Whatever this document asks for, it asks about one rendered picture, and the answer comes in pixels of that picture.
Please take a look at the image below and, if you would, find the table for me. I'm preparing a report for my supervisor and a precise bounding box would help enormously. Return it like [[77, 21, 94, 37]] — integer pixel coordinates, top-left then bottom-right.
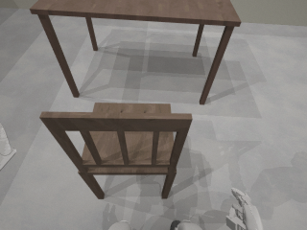
[[29, 0, 242, 105]]

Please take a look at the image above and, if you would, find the right robot foot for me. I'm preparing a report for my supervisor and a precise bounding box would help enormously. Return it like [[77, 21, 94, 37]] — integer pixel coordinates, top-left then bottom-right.
[[170, 220, 180, 230]]

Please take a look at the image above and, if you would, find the robot right hand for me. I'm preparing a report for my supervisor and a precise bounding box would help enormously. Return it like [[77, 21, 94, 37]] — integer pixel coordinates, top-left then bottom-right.
[[225, 187, 264, 230]]

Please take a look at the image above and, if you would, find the chair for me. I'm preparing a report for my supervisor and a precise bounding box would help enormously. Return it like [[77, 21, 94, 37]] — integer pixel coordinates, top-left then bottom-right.
[[39, 103, 193, 199]]

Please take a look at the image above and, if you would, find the robot left hand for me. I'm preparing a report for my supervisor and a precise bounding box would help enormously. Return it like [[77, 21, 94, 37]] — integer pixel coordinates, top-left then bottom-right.
[[0, 123, 16, 171]]

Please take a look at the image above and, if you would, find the right robot shin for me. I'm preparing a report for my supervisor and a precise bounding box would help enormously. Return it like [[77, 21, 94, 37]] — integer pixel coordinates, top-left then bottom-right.
[[179, 220, 191, 225]]

